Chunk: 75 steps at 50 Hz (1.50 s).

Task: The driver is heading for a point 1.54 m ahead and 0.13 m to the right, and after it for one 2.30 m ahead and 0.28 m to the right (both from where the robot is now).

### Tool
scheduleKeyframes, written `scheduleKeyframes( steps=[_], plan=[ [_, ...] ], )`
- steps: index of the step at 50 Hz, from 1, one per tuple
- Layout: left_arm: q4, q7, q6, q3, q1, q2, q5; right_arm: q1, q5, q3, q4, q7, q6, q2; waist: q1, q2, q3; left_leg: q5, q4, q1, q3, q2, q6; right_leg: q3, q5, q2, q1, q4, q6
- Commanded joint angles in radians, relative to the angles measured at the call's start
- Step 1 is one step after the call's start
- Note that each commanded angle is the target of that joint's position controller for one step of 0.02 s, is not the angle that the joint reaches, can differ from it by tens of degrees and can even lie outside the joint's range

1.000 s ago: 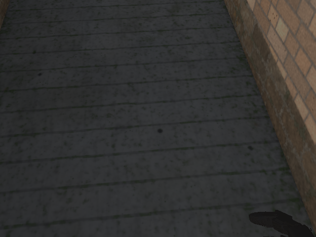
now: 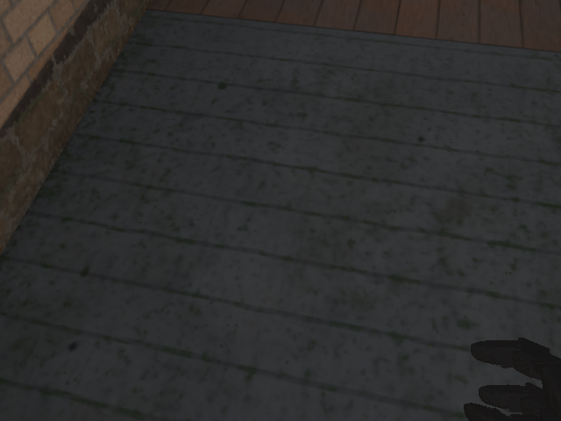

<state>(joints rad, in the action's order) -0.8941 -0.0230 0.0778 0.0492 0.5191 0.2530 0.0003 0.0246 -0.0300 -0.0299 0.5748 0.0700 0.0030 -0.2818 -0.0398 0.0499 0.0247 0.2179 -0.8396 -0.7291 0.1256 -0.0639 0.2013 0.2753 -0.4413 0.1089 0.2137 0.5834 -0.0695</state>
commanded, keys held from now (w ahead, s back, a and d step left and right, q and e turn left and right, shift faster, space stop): q+shift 0.12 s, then shift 0.22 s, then e+shift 0.66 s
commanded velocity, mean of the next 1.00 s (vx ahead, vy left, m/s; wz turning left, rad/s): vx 0.16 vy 0.00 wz -0.10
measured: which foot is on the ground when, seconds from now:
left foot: down 0.00-0.40, up 0.42-0.74, down 0.76-1.00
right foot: down 0.00-0.00, up 0.02-0.36, down 0.38-0.76, up 0.78-1.00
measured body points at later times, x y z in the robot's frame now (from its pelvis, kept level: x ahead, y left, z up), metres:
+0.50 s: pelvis +0.30 -0.03 +0.07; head +0.32 -0.01 +0.52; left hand +0.38 +0.25 -0.03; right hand +0.52 -0.23 -0.03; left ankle +0.18 +0.04 -0.57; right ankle +0.46 -0.08 -0.64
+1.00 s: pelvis +0.30 +0.02 +0.09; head +0.33 +0.05 +0.54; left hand +0.46 +0.32 -0.02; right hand +0.43 -0.25 +0.01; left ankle +0.34 +0.11 -0.65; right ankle +0.28 -0.13 -0.51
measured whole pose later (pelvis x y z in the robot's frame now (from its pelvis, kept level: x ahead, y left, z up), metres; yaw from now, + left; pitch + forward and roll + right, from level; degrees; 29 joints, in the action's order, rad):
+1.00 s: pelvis +0.30 +0.02 +0.09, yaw -10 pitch +1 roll -1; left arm -0.62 -0.06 -0.09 0.12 0.28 0.36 -0.02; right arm -0.13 -0.03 -0.03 0.66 -0.07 -0.02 -0.22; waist -0.02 -0.05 0.04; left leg 0.28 -0.43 -0.25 0.08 0.01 0.04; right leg -0.09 -0.28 -0.02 -0.68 1.38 -0.14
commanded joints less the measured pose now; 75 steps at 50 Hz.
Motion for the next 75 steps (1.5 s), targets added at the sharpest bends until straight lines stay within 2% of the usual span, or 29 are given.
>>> scheduleKeyframes(
  steps=[1,2,3,5,7,9,13,17,19,20,21,23,25,29,36,38,39,40,41,45,51,59,63,64,65,66,68,71,75],
  plan=[
    [0.212,0.017,0.02,0.022,-0.077,0.076,0.021,-0.332,-0.005,-0.1,0.052,-0.043,0.004,-0.278,0.1,0.203,-0.24,-1.137,0.061,1.043,-0.496,0.214,0.144,-0.121,-0.163,-0.114,-0.889,1.212,0.034],
    [0.294,0.028,0.095,0.0,-0.068,0.165,0.035,-0.355,0.028,-0.11,-0.027,-0.049,0.007,-0.34,0.134,0.145,-0.675,-0.697,0.326,1.302,-0.941,0.36,0.339,-0.486,-0.107,-0.158,-0.994,1.279,0.031],
    [0.309,0.012,0.11,0.017,-0.218,0.227,-0.013,-0.357,0.021,-0.114,-0.011,-0.052,0.024,-0.3,0.171,-0.032,-0.597,-0.403,0.471,1.196,-1.021,0.345,0.294,-0.491,-0.012,-0.147,-1.026,1.214,0.026],
    [0.316,-0.028,0.074,-0.014,-0.282,0.149,-0.003,-0.242,0.063,-0.087,0.003,-0.044,0.064,-0.204,0.051,-0.241,-0.258,-0.395,0.509,0.835,-0.861,0.279,0.192,-0.464,0.022,-0.083,-1.045,1.075,0.003],
    [0.279,-0.045,0.021,0.006,-0.21,0.183,-0.01,-0.186,0.034,-0.071,0.0,-0.045,0.075,-0.155,-0.021,-0.173,-0.115,-0.539,0.517,0.522,-0.669,0.228,0.167,-0.446,0.006,-0.035,-0.922,0.982,0.0],
    [0.307,-0.054,-0.003,-0.001,-0.289,0.136,0.016,-0.171,0.057,-0.054,0.013,-0.058,0.078,-0.103,-0.033,-0.168,-0.024,-0.589,0.504,0.294,-0.493,0.146,0.103,-0.381,0.056,-0.024,-0.878,0.806,0.018],
    [0.368,-0.045,0.008,-0.025,-0.42,0.036,0.036,-0.215,0.052,-0.055,0.075,-0.109,0.023,-0.105,-0.019,-0.042,-0.112,-0.623,0.397,0.183,-0.266,-0.033,-0.027,-0.217,0.396,-0.143,-0.645,0.303,0.015],
    [0.358,-0.02,-0.01,-0.011,-0.447,0.035,0.01,-0.279,0.054,-0.055,0.092,-0.077,-0.01,-0.083,0.035,0.117,-0.15,-0.548,0.315,0.438,-0.309,0.051,-0.06,-0.208,0.48,-0.2,-0.591,0.053,0.026],
    [0.32,-0.002,-0.007,0.011,-0.348,0.076,0.038,-0.237,0.033,-0.04,0.088,-0.063,0.015,-0.035,-0.02,0.112,-0.2,-0.599,0.183,0.53,-0.288,0.05,-0.107,-0.223,0.655,-0.175,-0.458,-0.074,0.104],
    [0.31,0.004,0.001,0.017,-0.279,0.12,0.057,-0.305,0.0,-0.034,0.077,-0.062,0.032,-0.01,0.004,-0.003,-0.297,-0.357,-0.044,0.427,-0.273,-0.005,-0.167,-0.411,1.096,-0.033,-0.232,-0.006,0.222],
    [0.29,0.013,0.003,0.009,-0.249,0.113,0.064,-0.478,-0.006,-0.021,0.117,-0.051,0.036,0.013,0.062,-0.269,-0.423,0.422,-0.353,0.275,-0.265,-0.051,-0.243,-0.781,1.273,0.211,-0.06,-0.065,0.428],
    [0.323,0.006,-0.021,0.047,-0.326,0.173,0.015,-0.349,0.043,-0.042,0.091,-0.058,-0.011,-0.115,0.019,-0.18,-0.316,0.393,-0.547,0.086,-0.284,-0.01,-0.27,-1.056,0.222,0.21,-0.178,-0.243,0.459],
    [0.344,-0.033,-0.046,0.048,-0.367,0.18,0.015,-0.144,0.021,-0.03,0.019,-0.093,-0.041,-0.094,-0.009,-0.056,-0.138,0.275,-0.522,0.047,-0.28,0.0,-0.269,-0.948,-0.039,0.119,-0.396,-0.326,0.345],
    [0.36,-0.055,-0.081,0.046,-0.418,0.127,-0.019,-0.141,0.031,-0.005,0.003,-0.114,-0.034,-0.004,0.054,-0.122,-0.099,0.241,-0.135,0.265,-0.203,-0.029,-0.276,-0.676,0.184,-0.085,-0.567,-0.317,0.245],
    [0.359,-0.043,-0.126,0.086,-0.338,0.17,-0.03,-0.199,0.051,-0.033,0.061,-0.095,-0.016,-0.035,0.061,-0.239,-0.13,0.101,0.304,0.513,-0.247,-0.032,-0.242,-0.838,-0.041,-0.051,-0.596,-0.341,0.221],
    [0.354,-0.047,-0.127,0.083,-0.316,0.149,-0.023,-0.279,0.057,-0.056,0.112,-0.098,-0.018,-0.061,0.089,-0.159,-0.134,0.076,0.472,0.693,-0.273,0.069,-0.186,-0.773,-0.157,-0.136,-0.735,-0.186,0.151],
    [0.353,-0.051,-0.131,0.074,-0.257,0.091,-0.024,-0.254,0.026,-0.06,0.096,-0.096,-0.032,-0.14,0.035,0.106,-0.16,0.163,0.564,0.756,-0.546,0.327,-0.081,-0.549,-0.184,-0.291,-0.887,0.135,0.105],
    [0.369,-0.047,-0.11,0.093,-0.256,0.144,-0.022,-0.124,-0.041,-0.065,0.056,-0.088,-0.024,-0.158,-0.004,0.273,-0.102,0.118,0.653,0.599,-0.744,0.474,0.008,-0.48,-0.144,-0.286,-1.008,0.379,0.064],
    [0.325,-0.046,-0.109,0.114,-0.219,0.224,-0.007,-0.029,-0.034,-0.042,0.015,-0.101,-0.02,-0.07,-0.026,0.152,-0.077,0.003,0.615,0.567,-0.576,0.415,-0.018,-0.458,-0.059,-0.23,-0.957,0.559,0.028],
    [0.3,-0.042,-0.164,0.093,-0.165,0.18,-0.02,0.018,0.015,-0.01,-0.011,-0.121,-0.004,-0.008,-0.03,0.045,-0.057,-0.198,0.533,0.523,-0.266,0.267,-0.063,-0.403,0.104,-0.2,-0.968,0.957,-0.02],
    [0.404,-0.018,-0.136,0.057,-0.338,0.134,-0.018,-0.201,0.002,-0.049,0.042,-0.165,-0.019,-0.103,0.093,0.106,-0.061,-0.121,0.546,0.751,-0.206,0.319,0.002,-0.305,0.159,-0.062,-1.042,0.66,-0.113],
    [0.413,0.026,-0.145,0.034,-0.361,0.103,-0.01,-0.174,0.013,-0.086,0.052,-0.121,-0.001,-0.155,0.089,0.086,-0.075,-0.2,0.513,0.626,-0.058,0.387,0.004,-0.191,-0.043,-0.026,-0.7,0.241,-0.002],
    [0.323,0.016,-0.151,0.069,-0.154,0.169,-0.009,-0.252,0.034,-0.08,0.109,-0.099,-0.008,-0.117,0.002,-0.04,-0.152,-0.109,0.185,0.423,0.062,0.319,-0.152,-0.254,0.303,-0.086,-0.247,-0.19,0.113],
    [0.345,0.002,-0.149,0.088,-0.143,0.277,-0.006,-0.247,-0.025,-0.052,0.066,-0.086,-0.009,-0.038,0.027,-0.372,-0.147,0.506,-0.153,0.07,0.101,0.213,-0.248,-0.613,0.734,0.183,-0.051,-0.133,0.214],
    [0.411,-0.011,-0.142,0.057,-0.239,0.262,-0.003,-0.31,-0.033,-0.05,0.085,-0.077,-0.003,-0.02,0.079,-0.35,-0.252,0.598,-0.429,-0.012,-0.044,0.201,-0.296,-0.598,1.066,0.3,-0.094,0.0,0.332],
    [0.42,0.011,-0.133,0.071,-0.231,0.268,0.036,-0.129,0.026,-0.065,0.013,-0.101,0.002,-0.114,-0.069,-0.333,-0.315,0.502,-0.501,-0.037,-0.092,0.127,-0.308,-0.724,0.623,0.353,-0.226,-0.201,0.455],
    [0.384,0.001,-0.12,0.037,-0.318,0.188,0.02,-0.047,0.034,-0.072,-0.003,-0.133,-0.003,-0.129,-0.021,-0.181,-0.108,0.294,-0.471,-0.133,-0.134,0.153,-0.287,-0.617,0.311,0.209,-0.309,-0.238,0.321],
    [0.374,-0.01,-0.088,-0.002,-0.402,0.137,0.03,-0.237,0.01,-0.073,0.07,-0.135,-0.023,-0.119,0.081,-0.142,-0.124,0.095,-0.437,0.084,-0.153,0.125,-0.304,-0.467,0.531,0.127,-0.429,-0.205,0.283],
    [0.308,-0.015,-0.067,-0.04,-0.417,0.036,0.042,-0.3,0.039,-0.049,0.101,-0.117,-0.028,-0.054,0.077,-0.213,-0.109,0.045,-0.136,0.248,-0.184,0.117,-0.317,-0.345,0.245,0.102,-0.46,-0.246,0.236]
  ],
)
Velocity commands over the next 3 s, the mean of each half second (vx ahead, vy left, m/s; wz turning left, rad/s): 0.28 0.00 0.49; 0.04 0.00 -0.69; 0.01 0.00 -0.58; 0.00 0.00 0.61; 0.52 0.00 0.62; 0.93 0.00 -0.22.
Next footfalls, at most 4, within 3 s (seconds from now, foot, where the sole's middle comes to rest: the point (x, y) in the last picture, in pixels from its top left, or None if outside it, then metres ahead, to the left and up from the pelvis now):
0.38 right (346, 388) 0.51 -0.07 -0.67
0.76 left None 0.38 0.11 -0.68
1.26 right None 0.28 -0.14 -0.69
1.80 left None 0.36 0.09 -0.69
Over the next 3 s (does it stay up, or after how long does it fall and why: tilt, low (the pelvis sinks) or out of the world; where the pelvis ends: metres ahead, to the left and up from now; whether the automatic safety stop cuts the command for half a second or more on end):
stays up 0.73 0.10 0.11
